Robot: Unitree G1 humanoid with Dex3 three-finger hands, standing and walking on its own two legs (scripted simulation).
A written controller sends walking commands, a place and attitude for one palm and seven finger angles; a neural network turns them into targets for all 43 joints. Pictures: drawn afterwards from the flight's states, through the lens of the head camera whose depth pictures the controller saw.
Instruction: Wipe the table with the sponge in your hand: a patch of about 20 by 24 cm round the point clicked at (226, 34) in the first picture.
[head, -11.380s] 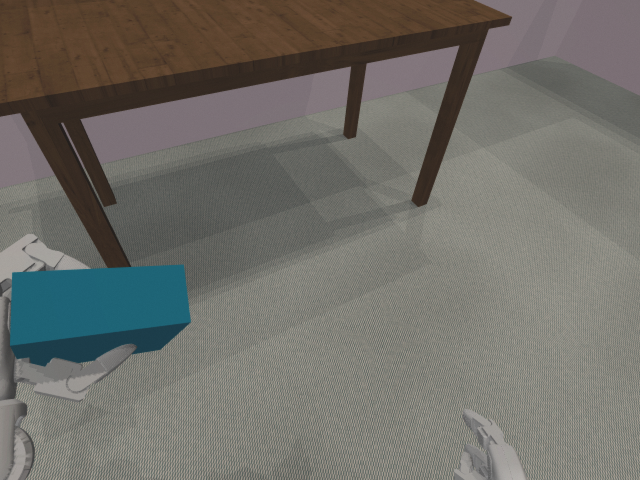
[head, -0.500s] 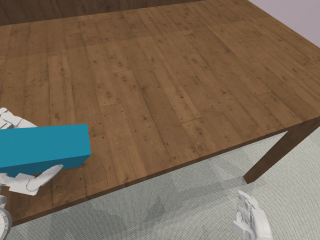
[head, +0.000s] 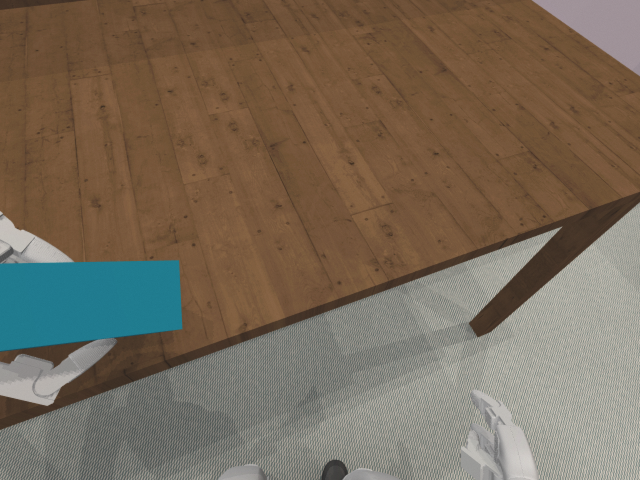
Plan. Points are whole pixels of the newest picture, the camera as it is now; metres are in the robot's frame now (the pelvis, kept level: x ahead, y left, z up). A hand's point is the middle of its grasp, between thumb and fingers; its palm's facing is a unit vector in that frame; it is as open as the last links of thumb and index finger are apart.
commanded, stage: shuffle to correct the standing spot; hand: left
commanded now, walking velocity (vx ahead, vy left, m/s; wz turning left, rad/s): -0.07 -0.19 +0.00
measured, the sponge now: (109, 306) +0.24 +0.20 +0.16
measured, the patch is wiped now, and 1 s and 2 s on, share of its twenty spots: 0.00 0.00 0.00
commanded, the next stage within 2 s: come to a stop and stand still in 0.32 s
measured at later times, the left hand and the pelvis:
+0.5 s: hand (82, 346) +0.20 +0.19 +0.18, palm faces +0.33 -0.81 -0.49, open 9.6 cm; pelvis -0.03 -0.04 +0.00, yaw +2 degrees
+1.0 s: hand (50, 345) +0.19 +0.21 +0.19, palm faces +0.46 -0.77 -0.44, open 9.6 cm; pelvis -0.05 -0.06 +0.01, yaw -1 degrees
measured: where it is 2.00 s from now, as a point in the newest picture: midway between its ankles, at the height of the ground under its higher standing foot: outside the picture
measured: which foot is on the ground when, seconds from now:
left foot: up 0.00-0.04, down 0.06-1.00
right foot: down 0.00-0.06, up 0.08-0.42, down 0.44-1.00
